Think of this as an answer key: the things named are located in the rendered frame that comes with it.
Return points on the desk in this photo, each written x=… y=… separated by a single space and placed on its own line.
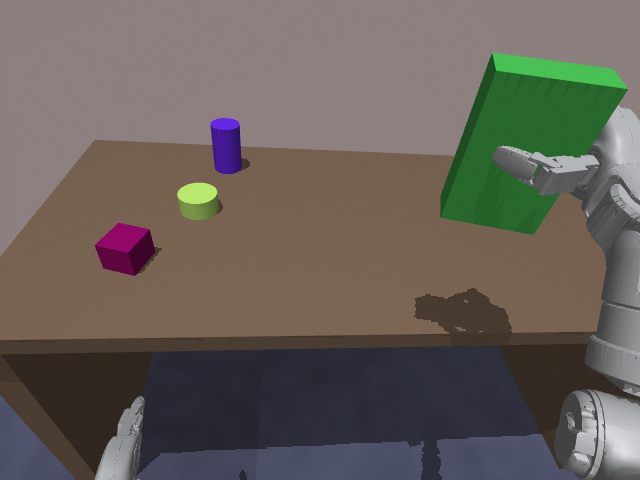
x=310 y=249

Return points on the right robot hand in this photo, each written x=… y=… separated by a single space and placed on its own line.
x=618 y=143

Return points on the right robot arm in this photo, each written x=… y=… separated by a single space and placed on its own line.
x=598 y=436

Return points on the left robot hand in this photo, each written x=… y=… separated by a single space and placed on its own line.
x=121 y=457

